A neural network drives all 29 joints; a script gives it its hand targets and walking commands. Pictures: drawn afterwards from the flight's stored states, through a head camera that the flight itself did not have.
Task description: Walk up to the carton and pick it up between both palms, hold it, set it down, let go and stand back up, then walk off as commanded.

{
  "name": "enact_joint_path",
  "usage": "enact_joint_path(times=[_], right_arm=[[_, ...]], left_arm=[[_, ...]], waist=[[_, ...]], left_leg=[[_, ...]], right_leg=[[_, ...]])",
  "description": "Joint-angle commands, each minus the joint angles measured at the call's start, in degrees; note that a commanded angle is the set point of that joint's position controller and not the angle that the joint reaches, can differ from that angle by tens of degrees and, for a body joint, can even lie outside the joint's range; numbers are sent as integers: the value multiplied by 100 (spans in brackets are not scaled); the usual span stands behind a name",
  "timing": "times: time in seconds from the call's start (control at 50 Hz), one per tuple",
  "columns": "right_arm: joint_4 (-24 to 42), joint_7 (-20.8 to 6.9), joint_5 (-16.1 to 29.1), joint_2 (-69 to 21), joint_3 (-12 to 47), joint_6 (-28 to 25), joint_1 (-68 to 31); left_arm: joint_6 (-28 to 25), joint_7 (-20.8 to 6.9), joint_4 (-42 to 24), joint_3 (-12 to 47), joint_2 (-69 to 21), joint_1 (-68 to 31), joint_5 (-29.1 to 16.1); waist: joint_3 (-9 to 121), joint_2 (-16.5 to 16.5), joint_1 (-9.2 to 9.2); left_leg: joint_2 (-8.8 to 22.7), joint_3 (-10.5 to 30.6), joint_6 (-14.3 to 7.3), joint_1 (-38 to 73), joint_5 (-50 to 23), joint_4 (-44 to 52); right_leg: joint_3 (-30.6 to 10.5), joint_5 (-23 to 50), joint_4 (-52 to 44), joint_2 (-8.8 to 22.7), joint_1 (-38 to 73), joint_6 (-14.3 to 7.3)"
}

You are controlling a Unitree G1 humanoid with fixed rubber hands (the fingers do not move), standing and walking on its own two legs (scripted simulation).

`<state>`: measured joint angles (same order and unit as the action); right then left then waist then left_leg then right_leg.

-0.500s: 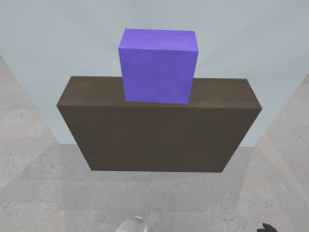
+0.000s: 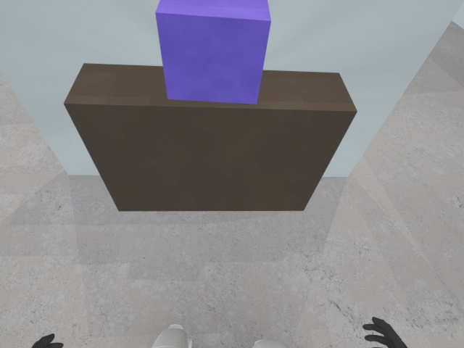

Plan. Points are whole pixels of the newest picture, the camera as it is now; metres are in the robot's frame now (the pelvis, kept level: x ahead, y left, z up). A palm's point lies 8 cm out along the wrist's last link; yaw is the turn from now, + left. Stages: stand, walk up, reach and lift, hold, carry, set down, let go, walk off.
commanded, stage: walk off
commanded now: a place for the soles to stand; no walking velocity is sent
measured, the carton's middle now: (214, 49) +0.91 +0.05 +0.03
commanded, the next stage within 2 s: none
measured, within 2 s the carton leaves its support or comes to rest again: neither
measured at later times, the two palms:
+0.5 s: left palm out of the picture -0.07 +0.30 -0.10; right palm out of the picture -0.08 -0.32 -0.08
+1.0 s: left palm out of the picture -0.18 +0.26 -0.07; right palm out of the picture -0.15 -0.35 -0.10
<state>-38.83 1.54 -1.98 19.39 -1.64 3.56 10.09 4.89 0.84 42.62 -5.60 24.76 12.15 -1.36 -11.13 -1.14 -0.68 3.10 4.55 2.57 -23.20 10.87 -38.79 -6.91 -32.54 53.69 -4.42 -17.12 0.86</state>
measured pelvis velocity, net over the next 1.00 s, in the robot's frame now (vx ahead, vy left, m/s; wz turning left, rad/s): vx -0.26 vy -0.04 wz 0.09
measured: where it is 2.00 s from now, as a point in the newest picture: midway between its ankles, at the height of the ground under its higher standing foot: outside the picture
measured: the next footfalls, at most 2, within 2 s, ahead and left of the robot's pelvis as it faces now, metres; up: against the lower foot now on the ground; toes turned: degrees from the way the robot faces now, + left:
right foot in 0.04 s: +0.03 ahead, -0.14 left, +0.00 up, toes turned +5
left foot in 0.40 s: -0.12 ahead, +0.10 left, +0.00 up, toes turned +2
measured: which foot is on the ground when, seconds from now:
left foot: down 0.00-0.06, up 0.08-0.38, down 0.40-0.76, up 0.78-1.00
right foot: up 0.00-0.02, down 0.04-0.42, up 0.44-0.72, down 0.74-1.00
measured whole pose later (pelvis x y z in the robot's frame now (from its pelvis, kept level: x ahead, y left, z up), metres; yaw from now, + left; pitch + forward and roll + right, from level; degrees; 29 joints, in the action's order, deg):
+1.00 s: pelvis -0.26 -0.04 +0.01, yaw +5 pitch -4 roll +0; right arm -45.8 -0.6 0.0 24.4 -4.2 4.0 13.2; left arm 1.6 1.7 41.6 -2.6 17.7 10.7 1.5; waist -9.0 3.1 1.5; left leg -1.1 5.9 2.6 -16.6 30.7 -49.1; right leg -2.4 -18.6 38.3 0.6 -15.5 0.9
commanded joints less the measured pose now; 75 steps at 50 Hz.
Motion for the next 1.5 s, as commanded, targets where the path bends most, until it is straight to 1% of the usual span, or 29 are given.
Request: enact_joint_path(times=[0.0, 0.02, 0.04, 0.06, 0.1, 0.16, 0.24, 0.34, 0.36, 0.38, 0.4, 0.42, 0.46, 0.48, 0.58, 0.62, 0.7, 0.76, 0.84, 0.98, 1.02, 1.04, 1.06, 1.08, 1.14, 1.2, 1.24, 1.42, 1.48], right_arm=[[370, 107, 21, 1749, -602, 69, 122], [334, 60, 132, 1524, -469, 15, 33], [412, 120, 258, 1378, -425, 22, -243], [458, 176, 94, 1547, -607, 63, -363], [401, 66, 207, 1659, -627, 12, 45], [29, 32, 185, 1753, -527, 10, 716], [123, -85, 180, 1617, -647, 8, 527], [-129, -80, 204, 1489, -709, -34, 1113], [-262, -86, 228, 1344, -645, -75, 1251], [-201, -93, 134, 1560, -680, -127, 1138], [-35, -91, 67, 1938, -676, -218, 1041], [174, -74, 19, 2107, -631, -270, 861], [301, 53, 12, 1623, -605, -285, 5], [436, 115, -66, 1558, -608, -303, -126], [53, 117, 19, 1395, -423, -136, 242], [24, 117, 39, 1626, -585, -125, 348], [27, -1, 10, 1485, -527, 33, -102], [162, 86, 181, 1578, -609, 19, -620], [-56, -61, 141, 1590, -607, 10, 290], [-123, -167, 198, 1331, -665, -231, 421], [-325, -132, 112, 1312, -569, -409, 488], [-257, -147, 77, 1549, -515, -388, 205], [-280, -167, 109, 1642, -457, -435, 168], [-167, -168, 91, 1333, -447, -475, -250], [-335, -126, 156, 1269, -357, -389, -570], [-586, -92, 265, 1144, -285, -438, -271], [-886, -65, 288, 1239, -342, -376, -378], [-966, -160, 209, 1165, -393, -366, -764], [-1195, -224, 226, 1101, -359, -376, -542]], left_arm=[[-235, 11, -249, -272, 849, 817, 60], [-266, 43, -74, -300, 1188, 404, 55], [-293, 26, -274, -391, 1715, -183, 79], [-334, 28, -466, -445, 1804, -336, 236], [-331, 95, -891, -281, 1175, -783, 193], [-319, 107, -919, -250, 944, -1084, 226], [-297, 239, -887, -237, 1001, -193, 324], [-166, 172, -938, -272, 1234, -39, 260], [-85, 160, -872, -270, 1131, -41, 218], [-146, 184, -693, -183, 932, 168, 144], [-228, 156, -978, -215, 660, -426, 50], [-224, 267, -1037, -405, 953, -538, 102], [-205, 180, -779, -334, 1020, -136, 90], [-235, 116, -649, -343, 935, 125, 120], [-249, 155, -156, -184, 953, 58, -2], [-227, 139, -123, -249, 884, 165, 6], [-381, 111, 87, -162, 839, 269, -37], [-511, 136, 53, -308, 1687, -244, 137], [-463, 198, -388, -255, 1049, -604, 269], [-395, 165, -647, -191, 1067, -161, 285], [-447, 142, -303, -78, 771, 78, 109], [-446, 110, -373, -112, 675, 6, -51], [-394, 157, -319, -269, 802, -298, -47], [-414, 147, -274, -201, 803, -184, -98], [-562, 60, 136, -90, 711, -245, -92], [-649, 124, 367, -20, 1013, -223, -49], [-631, 79, 534, 95, 983, -721, -65], [-596, 9, 666, 80, 790, -1055, -61], [-590, 5, 736, 16, 883, -1065, -61]], waist=[[1470, 1299, 98], [1209, 270, 140], [953, -1724, 316], [394, -1555, 418], [87, -506, 105], [290, -1294, 131], [692, -746, 405], [1221, -1322, 236], [1164, -1071, 150], [1158, 199, 15], [1101, 1952, -354], [610, 1956, -411], [572, 401, 0], [778, 377, 63], [1214, 1477, -276], [1246, 1414, -263], [1169, 1660, 9], [692, -1342, 377], [502, -969, 272], [760, -1492, 322], [1263, 19, 114], [1033, 1367, 19], [677, 1387, -178], [719, 1228, -65], [797, 1119, 58], [1530, 840, 2], [1125, 112, -119], [446, -551, -5], [566, 148, -107]], left_leg=[[780, 975, -805, 578, 239, 642], [-153, 812, -385, -273, 1329, -244], [-1184, -38, -116, -999, 2557, -2362], [-1083, 891, -206, -662, 2905, -3464], [-926, 1014, -137, -425, 1720, -3984], [-817, 489, 78, -621, 1506, -4158], [-691, 321, 193, -580, 2114, -2523], [-668, -521, -183, 1230, 1628, 451], [-478, -433, -143, 1688, 1246, 1268], [-25, 350, -360, 1822, 1355, 1717], [1424, 2663, -954, 1595, 923, 2288], [2099, 3346, -1750, 363, 617, 2361], [1399, 1907, -1414, 492, 70, 1881], [1389, 1668, -1476, 652, -420, 1561], [990, 843, -1188, 2087, -3036, 912], [1227, 1346, -1232, 2261, -2514, 1014], [748, 437, -890, 1219, -958, 433], [-641, 404, -120, 55, 2540, -2428], [-643, 690, -22, -263, 1643, -3255], [-194, -263, -193, 1072, 1366, 988], [408, 356, -338, 2183, 405, 2205], [1207, 1950, -735, 1743, 1107, 2304], [1661, 2707, -1388, 328, 1556, 2413], [1352, 2078, -1446, 164, 1595, 2411], [1055, 723, -1124, 813, -774, 1622], [267, 16, -338, 957, -1231, 796], [375, 225, -325, 1376, -366, 1557], [179, 216, -258, 970, 1043, 1750], [212, 256, -318, 994, 1540, 2150]], right_leg=[[160, 479, -2856, 388, 1103, -205], [-892, 579, -3270, 871, 1009, -500], [-2763, -375, -3879, 2344, -9, -1296], [-3198, -183, -4132, 2797, -1265, -1706], [-1526, 127, -3881, 1863, -1293, -1244], [-1109, 1482, -3340, 1658, -363, -1419], [-1266, 2071, -2946, 1740, 864, -1487], [-1043, 1865, -2987, 1757, 75, -932], [-763, 1303, -2500, 1573, -454, -707], [-515, 1078, -1751, 1197, -962, -409], [175, 48, -163, -231, -1675, 65], [-607, -596, 1006, -122, -1128, 84], [-853, -95, 1976, -288, -992, -31], [-829, 92, 2313, -255, -1142, -26], [-277, 38, 870, -218, -1128, 122], [-191, -19, -76, -90, -814, 52], [164, 725, -3308, 480, 756, -94], [-2608, 1394, -3683, 2466, -430, -1506], [-1520, 1366, -3261, 1698, 207, -1319], [-861, 1859, -2648, 1585, 383, -959], [-287, 2518, -1667, 1187, -88, -288], [154, 968, -1431, 429, -778, 70], [-179, 238, -720, 394, 166, 32], [-301, 452, -529, 484, 530, 9], [-61, 1192, -1841, 724, 726, -141], [-812, 4131, -2729, 1279, 1577, -324], [-580, 3024, -2841, 1107, 755, -362], [-452, 1025, -3742, 1016, 297, -232], [-627, 642, -3688, 1158, 240, -334]])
